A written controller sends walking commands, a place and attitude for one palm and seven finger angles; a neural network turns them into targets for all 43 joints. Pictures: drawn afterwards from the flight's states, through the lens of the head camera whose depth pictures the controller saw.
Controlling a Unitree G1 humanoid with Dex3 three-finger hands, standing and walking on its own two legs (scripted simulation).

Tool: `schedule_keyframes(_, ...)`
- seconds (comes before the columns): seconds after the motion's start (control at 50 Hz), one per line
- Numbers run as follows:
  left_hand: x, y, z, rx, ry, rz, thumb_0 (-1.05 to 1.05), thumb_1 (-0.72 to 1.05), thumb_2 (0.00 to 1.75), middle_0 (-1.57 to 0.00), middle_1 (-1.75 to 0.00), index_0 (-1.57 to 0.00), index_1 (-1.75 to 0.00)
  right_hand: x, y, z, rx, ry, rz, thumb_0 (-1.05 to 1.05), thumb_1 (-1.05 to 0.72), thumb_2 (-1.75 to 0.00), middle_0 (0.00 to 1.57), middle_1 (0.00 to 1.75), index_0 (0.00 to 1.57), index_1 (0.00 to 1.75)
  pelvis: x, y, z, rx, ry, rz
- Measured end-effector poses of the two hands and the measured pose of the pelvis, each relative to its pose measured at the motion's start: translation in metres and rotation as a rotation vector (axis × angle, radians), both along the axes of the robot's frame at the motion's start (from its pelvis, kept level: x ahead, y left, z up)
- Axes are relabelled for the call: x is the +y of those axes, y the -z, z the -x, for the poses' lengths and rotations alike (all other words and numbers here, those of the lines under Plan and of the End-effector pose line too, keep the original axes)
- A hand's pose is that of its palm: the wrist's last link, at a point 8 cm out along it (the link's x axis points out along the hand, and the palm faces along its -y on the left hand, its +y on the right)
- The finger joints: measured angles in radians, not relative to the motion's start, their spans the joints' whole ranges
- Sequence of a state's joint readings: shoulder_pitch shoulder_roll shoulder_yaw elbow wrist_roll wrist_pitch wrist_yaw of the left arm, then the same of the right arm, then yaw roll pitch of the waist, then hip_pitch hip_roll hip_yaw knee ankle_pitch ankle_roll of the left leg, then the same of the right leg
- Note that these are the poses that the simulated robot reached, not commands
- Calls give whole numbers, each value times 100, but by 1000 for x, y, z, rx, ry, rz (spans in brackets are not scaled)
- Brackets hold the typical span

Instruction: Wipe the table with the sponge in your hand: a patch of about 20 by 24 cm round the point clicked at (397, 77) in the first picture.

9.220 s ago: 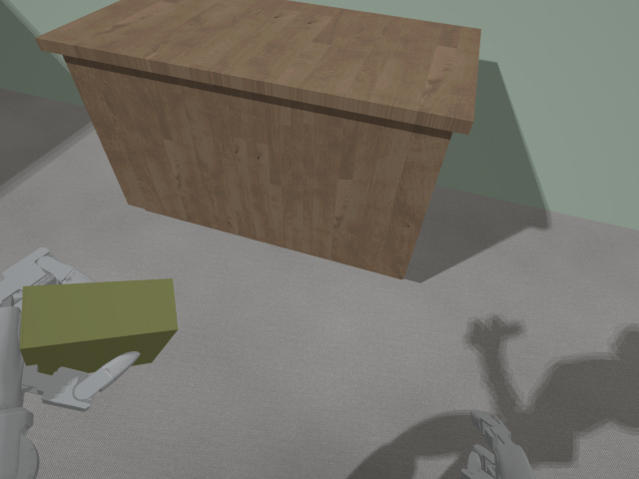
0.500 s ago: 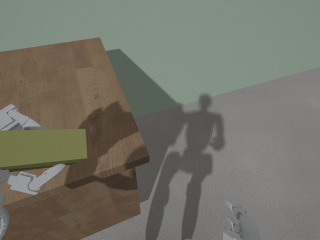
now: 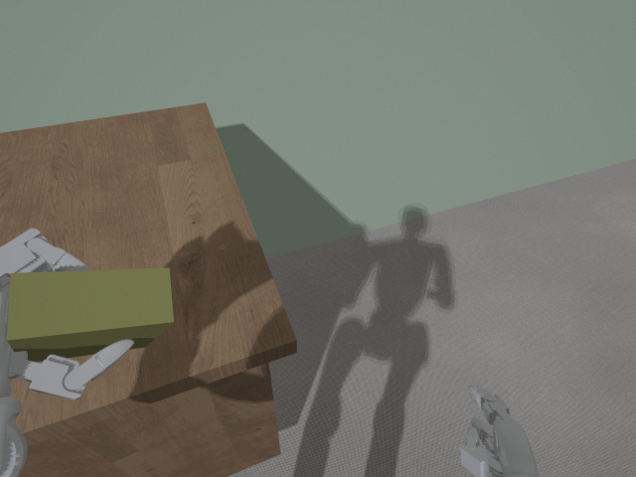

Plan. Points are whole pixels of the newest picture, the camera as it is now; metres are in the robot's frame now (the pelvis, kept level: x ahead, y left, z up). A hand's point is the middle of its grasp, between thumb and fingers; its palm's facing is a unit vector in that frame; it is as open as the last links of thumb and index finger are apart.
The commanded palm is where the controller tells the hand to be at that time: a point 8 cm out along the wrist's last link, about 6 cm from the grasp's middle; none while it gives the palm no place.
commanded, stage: come to a stop and stand still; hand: left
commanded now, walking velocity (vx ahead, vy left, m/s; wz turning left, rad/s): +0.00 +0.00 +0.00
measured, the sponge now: (113, 316) +0.22 +0.21 +0.16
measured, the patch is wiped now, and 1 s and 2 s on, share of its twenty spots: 0.00 0.00 0.00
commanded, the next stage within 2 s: look again from close up in 0.88 s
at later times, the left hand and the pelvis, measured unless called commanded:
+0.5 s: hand (60, 326) +0.22 +0.26 +0.15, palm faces +0.31 -0.84 -0.44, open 9.3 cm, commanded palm +0.16 +0.29 +0.18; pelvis -0.01 +0.01 +0.00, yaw -2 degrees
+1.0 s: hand (37, 303) +0.22 +0.28 +0.17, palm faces +0.37 -0.84 -0.39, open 9.3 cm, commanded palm +0.17 +0.31 +0.18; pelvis +0.00 +0.03 +0.00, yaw -1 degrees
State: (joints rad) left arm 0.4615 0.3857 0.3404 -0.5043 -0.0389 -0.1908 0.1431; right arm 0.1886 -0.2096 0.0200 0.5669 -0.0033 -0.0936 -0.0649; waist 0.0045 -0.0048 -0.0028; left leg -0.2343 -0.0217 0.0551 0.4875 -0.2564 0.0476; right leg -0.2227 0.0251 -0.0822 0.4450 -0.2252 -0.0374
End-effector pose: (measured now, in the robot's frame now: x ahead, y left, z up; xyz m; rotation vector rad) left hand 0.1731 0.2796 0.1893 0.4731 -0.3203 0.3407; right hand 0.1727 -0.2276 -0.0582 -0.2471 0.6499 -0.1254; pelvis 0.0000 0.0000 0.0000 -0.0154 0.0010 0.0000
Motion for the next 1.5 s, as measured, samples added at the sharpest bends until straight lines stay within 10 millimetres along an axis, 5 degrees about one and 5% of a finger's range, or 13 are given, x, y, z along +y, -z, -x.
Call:
schedule_keyframes(0.08, 11, 2, 4, 43, -46, -54, 0, -42, 102, -82, -138, -82, -137, 3, 2, 0, -3, -19, -11, 1, -91, -90, 20, 30, 20, 30, -1, 0, 2, 2, -2, 6)
schedule_keyframes(0.18, 57, -21, -16, -75, -152, -90, 0, -42, 102, -82, -138, -82, -137, 9, 17, 16, 93, -97, -34, 1, -91, -90, 20, 30, 20, 30, -7, 1, 23, -6, 14, -2)
schedule_keyframes(0.22, 50, -10, -20, -44, -138, -32, 0, -42, 102, -81, -139, -81, -138, 9, 20, 25, 93, -75, -68, 1, -91, -90, 20, 30, 20, 30, -2, 1, 26, -6, 30, -4)
schedule_keyframes(0.34, -19, 41, -8, 185, 132, 52, 0, -41, 102, -80, -140, -81, -139, 10, 22, 52, 102, 21, -91, 1, -91, -90, 20, 30, 21, 30, 10, 2, 21, -6, 52, -1)
schedule_keyframes(0.42, -9, 45, -3, 200, 159, 23, 0, -42, 102, -81, -139, -81, -138, 10, 17, 61, 128, 52, -45, 1, -91, -90, 20, 30, 20, 30, 10, 2, 16, -9, 42, 1)
schedule_keyframes(0.56, 43, 9, -10, 5, -18, -28, 0, -42, 102, -81, -139, -82, -138, 15, 11, 44, 104, -2, 2, 1, -91, -90, 20, 30, 20, 30, 19, 1, 11, -14, 31, 10)
schedule_keyframes(0.64, 40, 5, -13, -37, -8, 15, 0, -42, 102, -81, -139, -81, -139, 25, 5, 24, 52, -23, -7, 1, -91, -90, 20, 30, 20, 30, 27, 0, 4, -8, 36, 11)
schedule_keyframes(0.8, 35, 39, -24, 100, 41, 72, 0, -42, 102, -81, -139, -81, -139, 47, -6, -7, -6, -49, -22, 1, -91, -90, 20, 30, 20, 30, 34, 0, -4, -6, 36, 7)
schedule_keyframes(0.88, 41, 30, -23, 79, 28, 43, 0, -42, 102, -81, -139, -81, -139, 54, -7, -14, -7, -77, -21, 1, -91, -90, 20, 30, 20, 30, 33, 1, -2, -12, 30, 6)
schedule_keyframes(1.02, 38, 3, -11, -8, 22, -3, 0, -42, 102, -81, -139, -81, -139, 55, -1, -10, 15, -92, -36, 1, -91, -90, 20, 30, 21, 30, 32, 0, 0, -17, 24, 9)
schedule_keyframes(1.28, 31, 35, -5, 108, -21, 93, 0, -42, 103, -81, -139, -81, -139, 28, 5, 21, 73, -25, 4, 1, -91, -90, 20, 30, 21, 30, 24, -3, 8, -20, 23, 9)
schedule_keyframes(1.46, 24, 10, -6, 33, 22, 14, 0, -42, 103, -81, -139, -81, -139, 18, 3, 22, 58, 0, 7, 1, -91, -90, 20, 30, 20, 30, 21, -3, 6, -13, 21, 10)
schedule_keyframes(1.5, 36, -9, -14, -11, 15, -140, 0, -42, 103, -81, -139, -82, -139, 19, 5, 22, 64, -39, 21, 1, -91, -90, 20, 30, 20, 30, 18, -1, 10, -8, 4, 16)
